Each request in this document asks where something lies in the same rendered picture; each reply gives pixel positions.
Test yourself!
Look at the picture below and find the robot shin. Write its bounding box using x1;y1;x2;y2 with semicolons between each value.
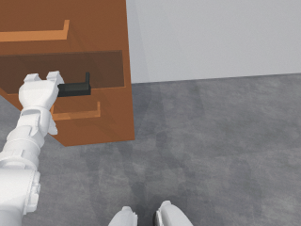
121;206;133;212
157;201;171;225

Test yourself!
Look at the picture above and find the robot right shin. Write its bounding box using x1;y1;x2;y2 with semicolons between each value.
157;201;171;225

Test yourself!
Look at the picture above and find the robot left upper arm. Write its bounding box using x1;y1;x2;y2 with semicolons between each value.
0;169;41;226

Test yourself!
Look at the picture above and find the drawer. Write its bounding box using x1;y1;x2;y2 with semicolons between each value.
0;50;125;94

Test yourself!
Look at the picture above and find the handle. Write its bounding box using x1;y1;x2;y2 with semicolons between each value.
51;110;102;124
0;30;72;53
18;72;91;97

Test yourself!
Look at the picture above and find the cabinet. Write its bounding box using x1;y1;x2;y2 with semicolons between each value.
0;0;135;147

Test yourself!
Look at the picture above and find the robot left shin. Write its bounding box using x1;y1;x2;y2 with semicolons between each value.
121;206;133;212

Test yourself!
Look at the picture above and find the robot left forearm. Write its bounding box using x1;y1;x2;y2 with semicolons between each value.
0;105;51;172

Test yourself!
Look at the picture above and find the left robot hand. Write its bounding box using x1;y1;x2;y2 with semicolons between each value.
18;71;64;136

